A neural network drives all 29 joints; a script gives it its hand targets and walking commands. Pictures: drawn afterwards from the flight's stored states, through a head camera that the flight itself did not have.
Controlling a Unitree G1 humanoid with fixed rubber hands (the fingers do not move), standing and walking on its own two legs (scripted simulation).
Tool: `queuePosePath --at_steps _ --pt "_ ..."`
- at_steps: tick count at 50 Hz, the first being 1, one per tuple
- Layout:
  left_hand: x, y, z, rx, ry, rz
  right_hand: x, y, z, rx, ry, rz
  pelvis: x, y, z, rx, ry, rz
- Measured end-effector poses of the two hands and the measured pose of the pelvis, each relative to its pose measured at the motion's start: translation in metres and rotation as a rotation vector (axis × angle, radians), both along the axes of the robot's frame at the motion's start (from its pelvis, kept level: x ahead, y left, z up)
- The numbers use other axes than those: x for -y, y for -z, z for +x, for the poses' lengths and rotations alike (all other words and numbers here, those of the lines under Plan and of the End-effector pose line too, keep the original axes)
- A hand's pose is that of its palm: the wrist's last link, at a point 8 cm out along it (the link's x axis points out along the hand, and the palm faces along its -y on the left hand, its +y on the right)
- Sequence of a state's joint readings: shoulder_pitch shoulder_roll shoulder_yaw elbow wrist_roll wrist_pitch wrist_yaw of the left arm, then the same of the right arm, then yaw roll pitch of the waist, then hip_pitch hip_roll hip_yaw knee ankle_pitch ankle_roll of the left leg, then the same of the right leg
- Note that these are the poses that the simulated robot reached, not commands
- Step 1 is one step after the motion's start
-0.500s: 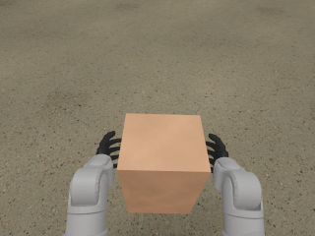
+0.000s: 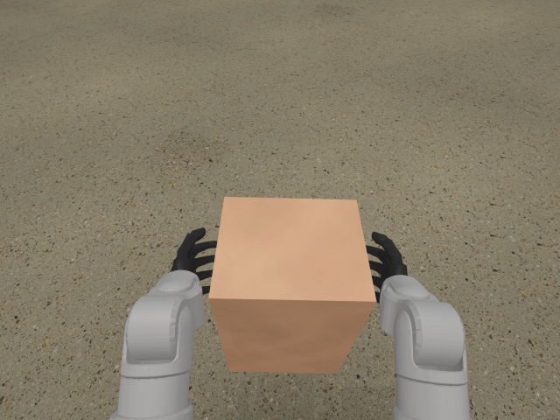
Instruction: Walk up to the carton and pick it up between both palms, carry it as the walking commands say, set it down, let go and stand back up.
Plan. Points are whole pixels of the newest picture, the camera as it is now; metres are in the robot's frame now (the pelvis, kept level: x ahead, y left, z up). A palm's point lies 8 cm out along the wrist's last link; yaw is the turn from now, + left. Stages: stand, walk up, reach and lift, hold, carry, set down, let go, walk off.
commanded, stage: carry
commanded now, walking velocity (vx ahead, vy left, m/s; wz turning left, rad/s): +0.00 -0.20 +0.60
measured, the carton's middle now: (286, 294) +0.31 -0.01 +0.01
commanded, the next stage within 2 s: none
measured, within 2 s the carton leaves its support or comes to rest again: neither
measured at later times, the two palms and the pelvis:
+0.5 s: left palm (185, 348) +0.20 +0.11 +0.09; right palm (395, 279) +0.28 -0.15 +0.08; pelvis -0.03 -0.11 +0.01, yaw +16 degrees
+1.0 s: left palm out of the picture +0.12 +0.06 +0.08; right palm (403, 284) +0.28 -0.16 +0.08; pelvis -0.03 -0.22 +0.01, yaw +34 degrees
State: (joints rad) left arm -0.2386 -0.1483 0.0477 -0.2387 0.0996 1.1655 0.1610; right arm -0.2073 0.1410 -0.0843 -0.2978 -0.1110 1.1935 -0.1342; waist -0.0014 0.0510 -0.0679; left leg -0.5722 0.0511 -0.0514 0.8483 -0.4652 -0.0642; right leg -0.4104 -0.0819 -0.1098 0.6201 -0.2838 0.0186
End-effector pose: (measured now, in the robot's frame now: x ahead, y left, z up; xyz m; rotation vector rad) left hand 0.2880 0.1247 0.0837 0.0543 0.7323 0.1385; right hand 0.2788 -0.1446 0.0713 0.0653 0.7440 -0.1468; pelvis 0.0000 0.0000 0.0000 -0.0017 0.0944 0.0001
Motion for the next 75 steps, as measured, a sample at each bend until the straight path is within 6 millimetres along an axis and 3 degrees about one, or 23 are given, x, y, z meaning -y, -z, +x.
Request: queuePosePath --at_steps 5,12,17,25,28,33,39,42,46,51,58,63,69,75 --pt "0.005 -0.003 -0.021 -0.033 -0.051 0.003 0.005 -0.002 -0.007 -0.032 -0.055 0.003 0.02 -0.009 -0.009 0.015 -0.073 0.029" --pt "-0.016 0.002 -0.045 0.034 -0.192 -0.056 -0.019 -0.014 0.007 0.033 -0.188 -0.047 0.039 0.003 -0.015 0.011 -0.17 0.004" --pt "-0.019 0.01 -0.074 -0.03 -0.287 -0.078 -0.027 -0.009 0.002 -0.03 -0.288 -0.076 0.059 -0.007 -0.023 0.021 -0.209 -0.018" --pt "0.015 -0.003 -0.085 0.025 -0.355 -0.059 0.003 -0.013 0.004 0.022 -0.345 -0.043 0.108 -0.006 -0.029 0.002 -0.29 -0.028" --pt "0.035 -0.003 -0.087 0.033 -0.366 -0.023 0.022 -0.006 0.008 0.032 -0.359 -0.011 0.131 0.002 -0.027 0.005 -0.327 -0.023" --pt "0.058 -0.001 -0.101 -0.038 -0.388 0.004 0.041 0.002 0.002 -0.036 -0.396 -0.003 0.156 -0.007 -0.027 0.01 -0.408 0.021" --pt "0.054 -0.006 -0.123 0.015 -0.491 -0.02 0.027 -0.012 0.005 0.014 -0.488 -0.013 0.176 -0.004 -0.028 0.017 -0.493 0.019" --pt "0.047 0.001 -0.138 0.041 -0.556 -0.046 0.012 -0.013 0.005 0.039 -0.551 -0.037 0.183 0.003 -0.028 0.019 -0.535 0.005" --pt "0.052 0.01 -0.162 -0.01 -0.637 -0.08 0.005 -0.008 -0.001 -0.01 -0.638 -0.078 0.199 -0.005 -0.028 0.03 -0.561 -0.007" --pt "0.069 0.005 -0.172 -0.002 -0.694 -0.081 0.015 -0.01 0.0 -0.006 -0.688 -0.07 0.225 -0.01 -0.026 0.02 -0.607 -0.019" --pt "0.108 -0.001 -0.16 0.024 -0.725 -0.015 0.048 -0.003 0.019 0.022 -0.72 -0.007 0.27 0.001 -0.009 0.009 -0.684 -0.016" --pt "0.133 -0.002 -0.165 -0.048 -0.743 -0.005 0.068 0.001 0.019 -0.046 -0.748 -0.009 0.291 -0.01 -0.002 0.009 -0.737 0.038" --pt "0.139 -0.014 -0.177 0.016 -0.797 -0.01 0.065 -0.018 0.019 0.014 -0.792 -0.002 0.306 -0.01 -0.001 0.012 -0.77 0.043" --pt "0.143 -0.009 -0.201 0.028 -0.851 -0.048 0.058 -0.024 0.005 0.031 -0.854 -0.053 0.313 -0.008 -0.003 0.039 -0.785 0.031"
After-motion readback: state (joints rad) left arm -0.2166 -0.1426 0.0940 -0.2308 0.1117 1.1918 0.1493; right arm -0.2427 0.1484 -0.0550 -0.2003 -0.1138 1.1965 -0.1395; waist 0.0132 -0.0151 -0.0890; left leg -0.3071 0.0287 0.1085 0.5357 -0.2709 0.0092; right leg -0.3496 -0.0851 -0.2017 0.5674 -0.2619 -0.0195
